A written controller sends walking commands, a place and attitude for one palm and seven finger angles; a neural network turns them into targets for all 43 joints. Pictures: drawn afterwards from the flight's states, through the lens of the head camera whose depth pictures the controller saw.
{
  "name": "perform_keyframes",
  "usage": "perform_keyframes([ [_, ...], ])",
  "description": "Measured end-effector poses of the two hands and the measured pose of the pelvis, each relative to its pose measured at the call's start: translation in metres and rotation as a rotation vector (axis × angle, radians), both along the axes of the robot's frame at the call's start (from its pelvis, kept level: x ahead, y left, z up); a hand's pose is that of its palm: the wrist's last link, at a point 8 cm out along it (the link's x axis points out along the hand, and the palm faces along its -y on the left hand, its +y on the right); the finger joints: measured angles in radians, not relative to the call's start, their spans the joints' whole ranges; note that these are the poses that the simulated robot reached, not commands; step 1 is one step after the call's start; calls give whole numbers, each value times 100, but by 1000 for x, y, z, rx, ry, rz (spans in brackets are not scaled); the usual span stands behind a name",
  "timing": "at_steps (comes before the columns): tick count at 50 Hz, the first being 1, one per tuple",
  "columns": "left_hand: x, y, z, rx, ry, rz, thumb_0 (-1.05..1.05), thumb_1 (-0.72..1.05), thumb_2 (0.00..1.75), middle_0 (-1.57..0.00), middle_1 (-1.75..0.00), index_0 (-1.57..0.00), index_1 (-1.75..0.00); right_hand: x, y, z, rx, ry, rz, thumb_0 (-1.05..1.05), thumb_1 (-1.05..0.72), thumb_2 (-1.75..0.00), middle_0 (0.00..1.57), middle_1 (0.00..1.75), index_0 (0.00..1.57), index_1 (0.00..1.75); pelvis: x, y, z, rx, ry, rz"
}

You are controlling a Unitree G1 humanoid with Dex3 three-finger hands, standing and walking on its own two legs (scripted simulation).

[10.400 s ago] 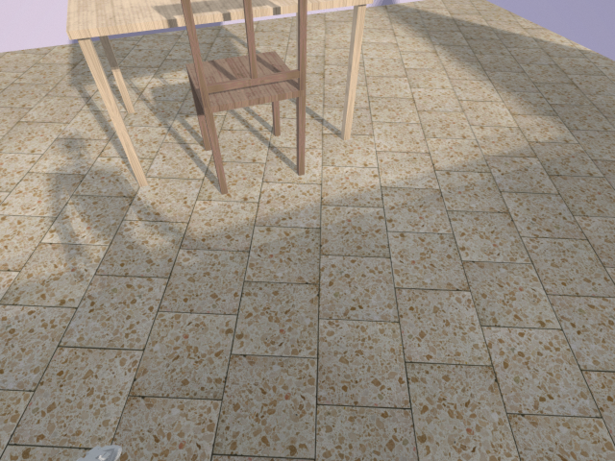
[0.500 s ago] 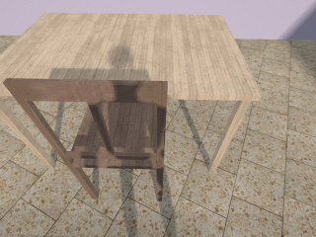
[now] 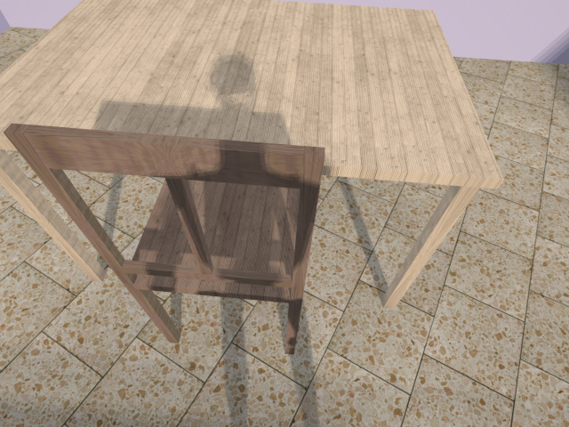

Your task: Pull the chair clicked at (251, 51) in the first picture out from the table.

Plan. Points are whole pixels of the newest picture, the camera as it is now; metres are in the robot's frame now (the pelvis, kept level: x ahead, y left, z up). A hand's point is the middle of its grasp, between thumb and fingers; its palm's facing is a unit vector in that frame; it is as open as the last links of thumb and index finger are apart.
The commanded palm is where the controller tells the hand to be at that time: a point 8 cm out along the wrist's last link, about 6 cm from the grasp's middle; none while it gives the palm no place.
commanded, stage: come to a stop and stand still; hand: left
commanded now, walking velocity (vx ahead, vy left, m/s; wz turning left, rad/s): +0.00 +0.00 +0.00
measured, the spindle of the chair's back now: (194, 231) +0.44 +0.19 -0.06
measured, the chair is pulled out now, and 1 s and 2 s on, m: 0.00 0.00 0.00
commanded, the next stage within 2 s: look again from close up in 0.84 s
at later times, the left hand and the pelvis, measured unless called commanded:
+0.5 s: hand out of the picture +0.00 +0.20 -0.17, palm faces -0.01 -0.98 -0.21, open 7.4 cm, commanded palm none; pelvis -0.04 +0.01 +0.01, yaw -1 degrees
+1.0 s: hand out of the picture -0.07 +0.19 -0.17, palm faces +0.00 -0.98 -0.17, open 7.4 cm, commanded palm none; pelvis -0.06 +0.03 +0.01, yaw -1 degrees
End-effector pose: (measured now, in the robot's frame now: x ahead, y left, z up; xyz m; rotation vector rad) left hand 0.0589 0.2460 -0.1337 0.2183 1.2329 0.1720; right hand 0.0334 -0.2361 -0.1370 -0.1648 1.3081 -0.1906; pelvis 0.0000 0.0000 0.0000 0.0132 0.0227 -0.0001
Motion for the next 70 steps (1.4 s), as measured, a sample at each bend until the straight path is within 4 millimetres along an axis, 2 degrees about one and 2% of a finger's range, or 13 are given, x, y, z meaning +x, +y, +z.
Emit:
perform_keyframes([
  [7, 3, -3, 4, 13, -37, -37, 1, 91, 90, -20, -30, -20, -30, 41, -11, 5, -16, -156, 17, 1, -91, -90, 20, 30, 20, 30, -7, -1, -3, -14, -9, 3],
  [10, 1, -3, 4, 7, -61, -29, 1, 91, 90, -20, -30, -20, -30, 49, -9, 9, -21, -194, 36, 1, -91, -90, 20, 30, 20, 30, -14, 1, -3, -18, -20, 7],
  [13, -5, -3, 5, -4, -72, -27, 1, 91, 90, -20, -30, -20, -30, 49, -4, 14, -18, -209, 56, 1, -91, -90, 20, 30, 20, 30, -22, 3, -1, -19, -33, 0],
  [19, -29, -4, 4, -30, -49, -28, 1, 91, 90, -20, -30, -20, -30, 27, 7, 16, 0, -182, 64, 1, -91, -90, 20, 30, 20, 30, -35, 8, 3, -23, -45, -8],
  [33, -107, 3, -4, -63, 132, 5, 1, 91, 90, -20, -30, -20, -30, -78, 30, 6, 24, 59, -7, 1, -91, -90, 20, 30, 20, 30, -52, 23, 9, -19, -56, -9],
  [40, -130, 5, -4, -68, 192, 22, 1, 91, 90, -20, -30, -20, -30, -110, 42, 3, 41, 131, -37, 1, -91, -90, 20, 30, 20, 30, -56, 29, 9, -14, -58, -8],
  [46, -137, 2, -4, -78, 208, 28, 1, 91, 90, -20, -30, -20, -30, -115, 51, 1, 56, 140, -47, 1, -91, -90, 20, 30, 20, 30, -57, 32, 10, -12, -58, -9],
  [55, -130, -6, -6, -95, 184, 31, 1, 91, 90, -20, -30, -20, -30, -101, 58, 0, 68, 95, -44, 1, -91, -90, 20, 30, 20, 30, -56, 33, 10, -11, -61, -12],
  [70, -123, -9, -4, -91, 175, 29, 1, 91, 90, -20, -30, -20, -30, -95, 49, 1, 56, 85, -46, 1, -91, -90, 20, 30, 20, 30, -53, 29, 11, -10, -61, -17],
])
